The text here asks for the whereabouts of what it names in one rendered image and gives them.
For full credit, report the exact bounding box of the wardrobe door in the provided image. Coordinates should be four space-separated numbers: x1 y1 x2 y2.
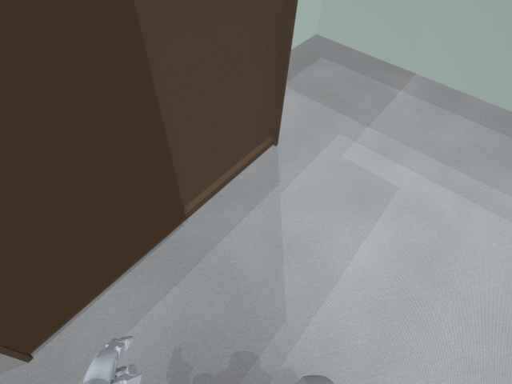
134 0 284 207
0 0 186 354

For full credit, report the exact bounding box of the robot left hand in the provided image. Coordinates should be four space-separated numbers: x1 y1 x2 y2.
83 336 142 384

